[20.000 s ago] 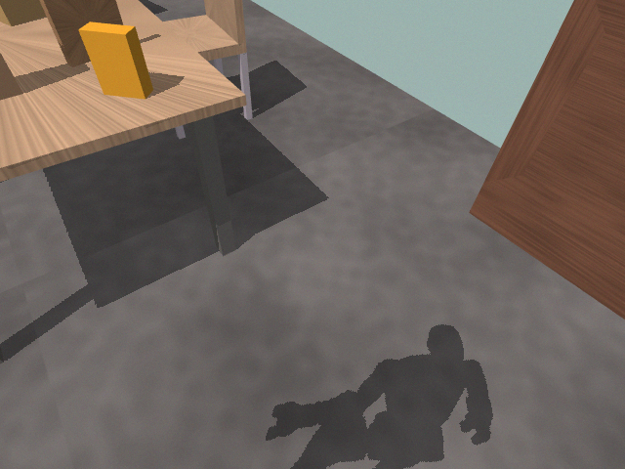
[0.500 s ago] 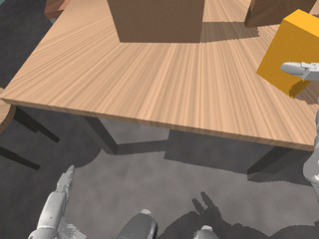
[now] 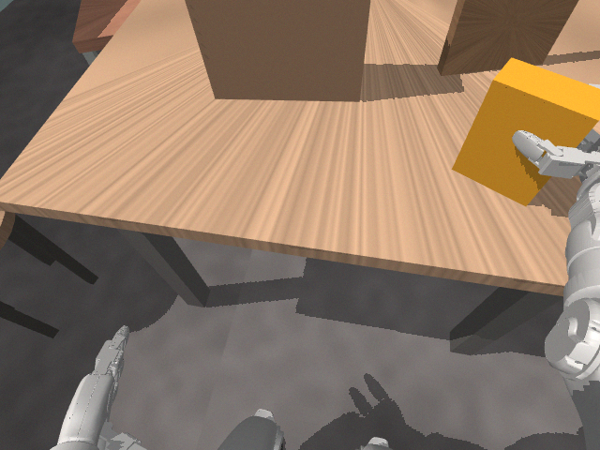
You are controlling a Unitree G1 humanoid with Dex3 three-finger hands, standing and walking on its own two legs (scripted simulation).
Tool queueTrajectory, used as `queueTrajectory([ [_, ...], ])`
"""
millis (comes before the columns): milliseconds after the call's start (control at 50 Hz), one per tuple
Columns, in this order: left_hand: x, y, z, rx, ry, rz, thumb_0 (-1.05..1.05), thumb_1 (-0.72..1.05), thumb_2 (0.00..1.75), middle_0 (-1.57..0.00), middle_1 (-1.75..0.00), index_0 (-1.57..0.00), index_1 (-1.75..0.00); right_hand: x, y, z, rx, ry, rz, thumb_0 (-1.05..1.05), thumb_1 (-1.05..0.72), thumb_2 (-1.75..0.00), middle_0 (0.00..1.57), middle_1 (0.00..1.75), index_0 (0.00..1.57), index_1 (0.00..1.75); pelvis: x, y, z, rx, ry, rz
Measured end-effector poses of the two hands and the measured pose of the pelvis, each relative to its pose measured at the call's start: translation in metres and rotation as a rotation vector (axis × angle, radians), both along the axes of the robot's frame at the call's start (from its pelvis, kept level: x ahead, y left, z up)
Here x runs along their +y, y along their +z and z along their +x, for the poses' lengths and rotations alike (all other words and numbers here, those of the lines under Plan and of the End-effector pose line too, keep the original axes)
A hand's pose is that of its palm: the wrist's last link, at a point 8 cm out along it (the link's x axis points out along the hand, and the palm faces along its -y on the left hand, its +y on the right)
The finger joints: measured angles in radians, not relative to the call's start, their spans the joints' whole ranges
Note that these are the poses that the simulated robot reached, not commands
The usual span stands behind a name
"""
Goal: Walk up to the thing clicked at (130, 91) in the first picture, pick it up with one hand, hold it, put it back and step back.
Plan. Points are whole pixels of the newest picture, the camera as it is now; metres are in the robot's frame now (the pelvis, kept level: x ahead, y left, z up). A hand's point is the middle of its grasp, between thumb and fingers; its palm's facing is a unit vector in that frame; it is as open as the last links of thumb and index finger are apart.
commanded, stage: settle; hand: right
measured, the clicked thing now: (519, 138) +0.55 -0.21 +0.09
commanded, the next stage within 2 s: lift in 0.76 s
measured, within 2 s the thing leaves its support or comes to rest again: leaves its support in 0.22 s
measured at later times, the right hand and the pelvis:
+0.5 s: hand (570, 116) +0.52 -0.23 +0.15, palm faces +0.27 +0.96 -0.01, open 9.4 cm; pelvis +0.01 +0.01 +0.02, yaw -1 degrees
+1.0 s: hand (581, 103) +0.51 -0.23 +0.17, palm faces +0.26 +0.97 +0.00, open 9.5 cm; pelvis +0.00 +0.01 +0.03, yaw -1 degrees
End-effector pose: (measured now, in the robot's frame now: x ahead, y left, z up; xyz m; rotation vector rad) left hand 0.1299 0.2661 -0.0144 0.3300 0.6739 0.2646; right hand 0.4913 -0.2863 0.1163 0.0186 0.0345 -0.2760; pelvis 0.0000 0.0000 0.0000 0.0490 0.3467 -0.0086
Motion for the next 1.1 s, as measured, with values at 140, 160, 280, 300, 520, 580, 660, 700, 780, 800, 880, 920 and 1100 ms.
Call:
queueTrajectory([
  [140, 0.005, 0.0, 0.008, -0.005, 0.004, -0.008, -0.01, -0.54, 0.06, -0.07, -0.06, -0.07, -0.06, 0.003, 0.004, -0.004, 0.023, 0.006, -0.014, -0.01, 0.29, -0.95, 0.77, 1.08, 0.79, 1.1, 0.003, 0.005, 0.004, -0.017, -0.004, -0.004],
  [160, 0.006, -0.001, 0.008, -0.003, 0.005, -0.011, -0.01, -0.54, 0.06, -0.07, -0.06, -0.06, -0.06, 0.004, 0.004, -0.005, 0.03, 0.007, -0.01, -0.01, 0.3, -0.96, 0.76, 1.09, 0.79, 1.11, 0.004, 0.006, 0.005, -0.02, -0.006, -0.004],
  [280, 0.009, -0.001, 0.014, 0.0, -0.002, -0.02, -0.01, -0.54, 0.06, -0.07, -0.06, -0.06, -0.06, 0.008, 0.013, -0.006, 0.041, 0.008, -0.003, -0.01, 0.34, -1.03, 0.75, 1.14, 0.78, 1.16, 0.008, 0.011, 0.007, -0.042, -0.013, -0.009],
  [300, 0.009, -0.001, 0.014, 0.006, -0.001, -0.024, -0.01, -0.54, 0.06, -0.07, -0.06, -0.06, -0.06, 0.008, 0.014, -0.006, 0.047, 0.006, 0.002, -0.01, 0.34, -1.03, 0.76, 1.14, 0.78, 1.16, 0.008, 0.012, 0.008, -0.044, -0.013, -0.009],
  [520, 0.008, 0.002, 0.013, -0.005, -0.004, -0.041, -0.01, -0.53, 0.06, -0.06, -0.05, -0.06, -0.06, 0.01, 0.035, -0.006, 0.037, 0.012, -0.008, -0.01, 0.4, -1.1, 0.77, 1.19, 0.79, 1.2, 0.011, 0.018, 0.006, -0.069, -0.017, -0.016],
  [580, 0.009, 0.005, 0.013, -0.009, -0.005, -0.036, -0.01, -0.53, 0.06, -0.06, -0.05, -0.06, -0.06, 0.008, 0.041, -0.007, 0.026, 0.002, -0.015, -0.01, 0.42, -1.1, 0.78, 1.2, 0.79, 1.21, 0.011, 0.019, 0.006, -0.066, -0.007, -0.02],
  [660, 0.009, 0.002, 0.008, 0.009, 0.003, -0.047, -0.01, -0.53, 0.06, -0.06, -0.05, -0.06, -0.06, 0.011, 0.043, -0.009, 0.036, 0.014, -0.001, -0.01, 0.43, -1.11, 0.78, 1.21, 0.79, 1.22, 0.011, 0.021, 0.004, -0.076, -0.011, -0.02],
  [700, 0.01, 0.006, 0.011, -0.012, -0.002, -0.034, -0.01, -0.53, 0.06, -0.06, -0.05, -0.06, -0.06, 0.01, 0.048, -0.009, 0.021, 0.006, -0.016, -0.01, 0.44, -1.12, 0.78, 1.22, 0.8, 1.22, 0.011, 0.021, 0.003, -0.076, -0.005, -0.022],
  [780, 0.008, 0.003, 0.007, 0.005, 0.002, -0.048, -0.01, -0.53, 0.05, -0.06, -0.05, -0.06, -0.06, 0.012, 0.049, -0.01, 0.035, 0.015, 0.0, 0.0, 0.45, -1.13, 0.78, 1.23, 0.8, 1.23, 0.01, 0.023, 0.001, -0.085, -0.009, -0.021],
  [800, 0.008, 0.005, 0.008, -0.003, -0.001, -0.044, -0.01, -0.53, 0.05, -0.06, -0.05, -0.06, -0.06, 0.012, 0.052, -0.01, 0.025, 0.01, -0.007, 0.0, 0.45, -1.13, 0.79, 1.23, 0.8, 1.23, 0.01, 0.023, 0.001, -0.083, -0.005, -0.022],
  [880, 0.007, 0.001, 0.003, 0.005, 0.007, -0.051, -0.01, -0.53, 0.05, -0.06, -0.05, -0.06, -0.06, 0.012, 0.054, -0.011, 0.032, 0.01, 0.002, 0.0, 0.46, -1.14, 0.79, 1.24, 0.8, 1.24, 0.01, 0.024, 0.0, -0.091, -0.009, -0.02],
  [920, 0.005, 0.003, 0.004, 0.005, 0.004, -0.051, -0.01, -0.53, 0.05, -0.06, -0.05, -0.06, -0.06, 0.011, 0.058, -0.01, 0.023, 0.004, -0.012, 0.0, 0.47, -1.14, 0.79, 1.24, 0.8, 1.23, 0.009, 0.024, 0.0, -0.087, -0.003, -0.021],
  [1100, 0.009, 0.005, 0.005, -0.012, 0.021, -0.048, -0.01, -0.53, 0.06, -0.06, -0.06, -0.06, -0.06, 0.014, 0.069, -0.015, 0.014, 0.025, -0.025, 0.0, 0.47, -1.13, 0.81, 1.22, 0.82, 1.21, 0.006, 0.028, 0.004, -0.112, -0.005, -0.022],
])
